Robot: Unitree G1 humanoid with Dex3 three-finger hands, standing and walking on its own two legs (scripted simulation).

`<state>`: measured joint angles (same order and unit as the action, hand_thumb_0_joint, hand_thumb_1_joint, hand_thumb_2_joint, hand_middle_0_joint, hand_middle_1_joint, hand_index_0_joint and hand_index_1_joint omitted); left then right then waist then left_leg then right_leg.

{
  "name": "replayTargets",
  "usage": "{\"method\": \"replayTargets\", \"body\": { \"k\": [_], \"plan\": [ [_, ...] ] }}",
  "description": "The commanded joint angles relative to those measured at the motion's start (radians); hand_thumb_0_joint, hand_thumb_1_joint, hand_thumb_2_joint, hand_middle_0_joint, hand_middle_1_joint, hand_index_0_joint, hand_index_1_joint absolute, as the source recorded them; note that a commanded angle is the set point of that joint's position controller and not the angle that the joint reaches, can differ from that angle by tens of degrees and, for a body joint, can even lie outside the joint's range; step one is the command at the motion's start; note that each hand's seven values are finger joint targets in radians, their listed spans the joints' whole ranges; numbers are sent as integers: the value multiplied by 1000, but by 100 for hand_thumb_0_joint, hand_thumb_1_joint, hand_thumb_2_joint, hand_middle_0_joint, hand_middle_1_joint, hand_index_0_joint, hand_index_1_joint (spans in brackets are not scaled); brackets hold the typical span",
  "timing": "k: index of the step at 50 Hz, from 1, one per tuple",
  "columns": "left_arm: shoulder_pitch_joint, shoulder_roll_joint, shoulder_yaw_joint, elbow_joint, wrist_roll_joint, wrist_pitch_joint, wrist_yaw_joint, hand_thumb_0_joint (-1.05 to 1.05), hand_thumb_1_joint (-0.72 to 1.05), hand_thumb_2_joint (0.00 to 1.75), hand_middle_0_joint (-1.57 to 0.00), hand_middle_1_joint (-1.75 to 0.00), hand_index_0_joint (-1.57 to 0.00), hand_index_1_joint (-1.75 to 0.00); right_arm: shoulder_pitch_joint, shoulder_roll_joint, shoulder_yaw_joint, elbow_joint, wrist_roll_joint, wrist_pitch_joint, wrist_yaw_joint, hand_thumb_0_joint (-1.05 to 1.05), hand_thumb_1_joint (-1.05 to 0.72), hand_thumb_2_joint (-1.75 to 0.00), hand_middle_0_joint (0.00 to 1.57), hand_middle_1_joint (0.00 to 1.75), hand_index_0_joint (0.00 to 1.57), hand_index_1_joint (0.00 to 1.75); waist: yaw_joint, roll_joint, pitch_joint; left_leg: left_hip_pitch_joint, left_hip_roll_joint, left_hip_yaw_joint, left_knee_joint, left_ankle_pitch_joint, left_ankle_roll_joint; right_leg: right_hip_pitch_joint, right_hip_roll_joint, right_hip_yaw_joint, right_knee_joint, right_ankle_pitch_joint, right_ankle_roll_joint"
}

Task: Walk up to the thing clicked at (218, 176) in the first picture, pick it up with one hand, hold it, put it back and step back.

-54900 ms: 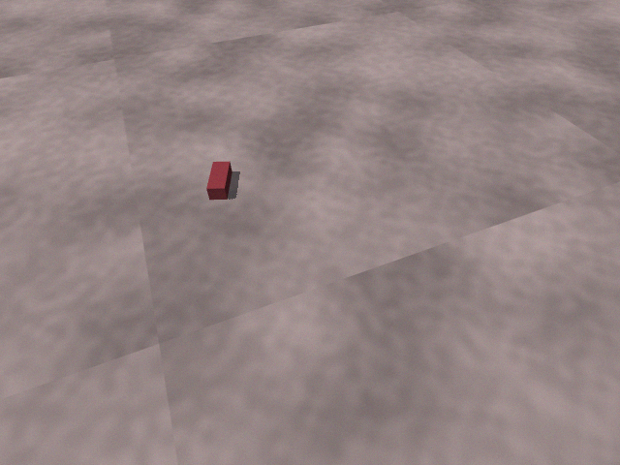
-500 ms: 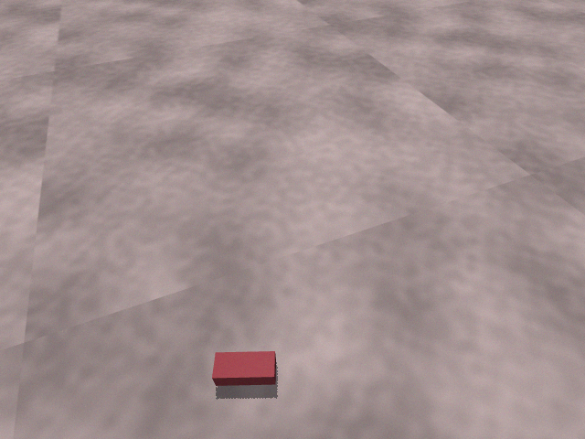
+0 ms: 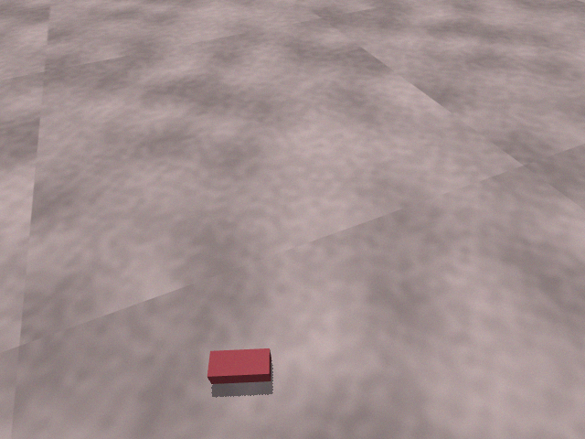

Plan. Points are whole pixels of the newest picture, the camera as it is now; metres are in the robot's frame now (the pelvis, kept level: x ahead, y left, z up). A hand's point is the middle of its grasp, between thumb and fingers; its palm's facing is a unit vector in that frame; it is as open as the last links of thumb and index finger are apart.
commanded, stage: stand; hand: left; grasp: from above
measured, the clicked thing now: (240, 366) +0.51 +0.21 -0.75
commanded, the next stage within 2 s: step back in 1.34 s
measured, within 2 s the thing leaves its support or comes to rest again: neither
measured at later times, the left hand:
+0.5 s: hand out of the picture +0.09 +0.23 -0.16, palm faces -0.01 -0.94 -0.34, open 7.4 cm
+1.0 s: hand out of the picture +0.11 +0.24 -0.15, palm faces -0.02 -0.94 -0.35, open 7.4 cm
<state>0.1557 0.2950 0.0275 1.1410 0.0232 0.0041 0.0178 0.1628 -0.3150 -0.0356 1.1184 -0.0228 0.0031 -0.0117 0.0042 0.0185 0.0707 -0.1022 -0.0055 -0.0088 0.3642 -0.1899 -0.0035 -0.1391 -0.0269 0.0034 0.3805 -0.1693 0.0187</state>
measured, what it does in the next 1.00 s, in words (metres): stands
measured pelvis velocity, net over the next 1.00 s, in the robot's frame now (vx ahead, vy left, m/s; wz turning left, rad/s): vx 0.02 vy -0.01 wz -0.02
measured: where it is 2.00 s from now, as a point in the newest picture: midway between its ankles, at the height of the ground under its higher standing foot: outside the picture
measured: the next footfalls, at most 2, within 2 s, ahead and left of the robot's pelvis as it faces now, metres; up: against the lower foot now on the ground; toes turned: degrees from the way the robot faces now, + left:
none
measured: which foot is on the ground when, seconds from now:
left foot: down 0.00-1.00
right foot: down 0.00-1.00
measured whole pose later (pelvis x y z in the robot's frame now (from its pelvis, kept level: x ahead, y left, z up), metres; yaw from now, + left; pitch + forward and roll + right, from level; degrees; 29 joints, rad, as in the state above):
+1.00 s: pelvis +0.02 -0.01 +0.00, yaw -1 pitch -3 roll +0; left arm 0.09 0.32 0.02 1.14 0.01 -0.01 0.01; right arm 0.11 -0.33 -0.02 1.14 -0.02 0.00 0.00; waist -0.01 0.01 0.06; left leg -0.06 0.02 0.00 0.31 -0.19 -0.02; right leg -0.11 0.00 0.01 0.34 -0.17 0.00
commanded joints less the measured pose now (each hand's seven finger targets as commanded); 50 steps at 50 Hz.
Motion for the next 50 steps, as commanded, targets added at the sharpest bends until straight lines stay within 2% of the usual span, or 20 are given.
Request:
{"method": "replayTargets", "body": {
  "k": [1, 3, 4, 6, 7, 10, 14, 16, 19, 21, 27, 31, 32, 37, 38, 40, 45, 49, 50],
  "plan": [
    [-42, 197, 38, -53, -4, -26, 13, 0, 90, 90, -20, -30, -20, -30, -28, -176, -23, -51, 1, -30, -13, 0, -90, -90, 20, 30, 20, 30, -1, -36, -44, -23, 107, -89, -84, 38, 24, 7, -88, 94, -79, 41, -33],
    [-40, 195, 37, -51, -5, -27, 12, 0, 90, 90, -20, -30, -20, -30, -42, -185, -23, -52, 2, -32, -13, 0, -90, -90, 20, 30, 20, 30, 2, -23, -68, 10, 108, -84, -76, 82, 24, 11, -90, 93, -81, 93, -34],
    [-55, 206, 40, -54, -6, -26, 12, 0, 90, 90, -20, -30, -20, -30, -31, -181, -21, -48, 3, -31, -14, 0, -90, -90, 20, 30, 20, 30, -4, -30, -50, -12, 108, -82, -86, 73, 20, 17, -89, 93, -78, 74, -35],
    [-52, 202, 37, -50, -6, -26, 11, 0, 90, 90, -20, -30, -20, -30, -43, -185, -19, -44, 2, -29, -13, 0, -90, -90, 20, 30, 20, 30, 4, -33, -40, -11, 109, -83, -82, 67, 19, 6, -88, 94, -89, 57, -33],
    [-53, 203, 37, -51, -8, -27, 10, 0, 90, 90, -20, -30, -20, -30, -45, -190, -20, -44, 2, -30, -13, 0, -90, -90, 20, 30, 20, 30, 1, -29, -59, 10, 113, -81, -81, 79, 19, 12, -92, 99, -89, 73, -37],
    [-66, 212, 37, -53, -3, -25, 9, 0, 90, 90, -20, -30, -20, -30, -49, -190, -19, -39, 3, -28, -12, 0, -90, -90, 20, 30, 20, 30, 1, -32, -34, -16, 110, -83, -89, 37, 18, -1, -86, 100, -106, 2, -32],
    [-71, 214, 37, -51, -4, -26, 7, 0, 90, 90, -20, -30, -20, -30, -51, -191, -20, -38, 3, -25, -9, 0, -90, -90, 20, 30, 20, 30, -1, -42, -34, -17, 110, -77, -85, 13, 19, -13, -86, 108, -120, -35, -34],
    [-74, 219, 38, -53, -6, -28, 6, 0, 90, 90, -20, -30, -20, -30, -51, -194, -21, -37, 3, -27, -7, 0, -90, -90, 20, 30, 20, 30, -1, -32, -44, -9, 113, -75, -88, 30, 16, -5, -86, 108, -111, -8, -36],
    [-87, 213, 37, -59, -10, -33, 7, 0, 90, 90, -20, -30, -20, -30, -59, -202, -22, -38, 3, -31, -9, 0, -90, -90, 20, 30, 20, 30, -5, -8, -89, 11, 123, -70, -75, 123, 17, 38, -92, 100, -81, 145, -39],
    [-82, 212, 37, -56, -9, -31, 6, 0, 90, 90, -20, -30, -20, -30, -68, -201, -20, -36, 3, -33, -10, 0, -90, -90, 20, 30, 20, 30, -1, -8, -92, 23, 126, -71, -77, 135, 17, 39, -89, 95, -76, 166, -39],
    [-95, 220, 38, -57, -11, -30, 6, 0, 90, 90, -20, -30, -20, -30, -69, -208, -18, -34, 4, -31, -12, 0, -90, -90, 20, 30, 20, 30, -2, -14, -97, 31, 128, -65, -84, 155, 17, 48, -92, 96, -78, 187, -35],
    [-101, 220, 36, -57, -9, -28, 6, 0, 90, 90, -20, -30, -20, -30, -70, -208, -16, -33, 4, -31, -11, 0, -90, -90, 20, 30, 20, 30, -5, -17, -82, 23, 131, -68, -92, 139, 13, 38, -88, 91, -79, 152, -36],
    [-105, 222, 36, -61, -10, -28, 5, 0, 90, 90, -20, -30, -20, -30, -74, -213, -18, -33, 3, -32, -11, 0, -90, -90, 20, 30, 20, 30, -4, -14, -98, 34, 133, -66, -87, 163, 13, 44, -93, 95, -78, 181, -38],
    [-107, 224, 32, -61, -11, -29, 3, 0, 90, 90, -20, -30, -20, -30, -74, -211, -16, -30, 6, -31, -9, 0, -90, -90, 20, 30, 20, 30, -6, -18, -75, 13, 131, -67, -96, 126, 11, 36, -87, 94, -88, 135, -36],
    [-104, 226, 33, -64, -9, -31, 3, 0, 90, 90, -20, -30, -20, -30, -77, -214, -19, -31, 3, -32, -9, 0, -90, -90, 20, 30, 20, 30, -3, -15, -96, 39, 134, -64, -92, 153, 12, 36, -91, 95, -81, 168, -39],
    [-100, 224, 31, -62, -10, -31, 3, 0, 90, 90, -20, -30, -20, -30, -79, -219, -20, -32, 5, -32, -8, 0, -90, -90, 20, 30, 20, 30, -4, -12, -94, 37, 135, -66, -92, 141, 14, 37, -89, 96, -86, 160, -37],
    [-111, 232, 32, -70, -10, -34, 4, 0, 90, 90, -20, -30, -20, -30, -81, -214, -18, -33, 6, -33, -7, 0, -90, -90, 20, 30, 20, 30, -9, -18, -116, 49, 137, -60, -89, 188, 14, 52, -95, 94, -68, 227, -41],
    [-94, 233, 27, -64, -11, -33, 3, 0, 90, 90, -20, -30, -20, -30, -84, -207, -17, -31, 6, -27, -3, 0, -90, -90, 20, 30, 20, 30, -4, -45, -63, 32, 130, -61, -102, 99, 12, 8, -85, 95, -101, 114, -36],
    [-103, 236, 28, -67, -11, -33, 3, 0, 90, 90, -20, -30, -20, -30, -83, -213, -20, -33, 4, -28, -4, 0, -90, -90, 20, 30, 20, 30, -9, -36, -72, 43, 132, -59, -102, 99, 13, 7, -86, 102, -99, 114, -40]
  ]
}}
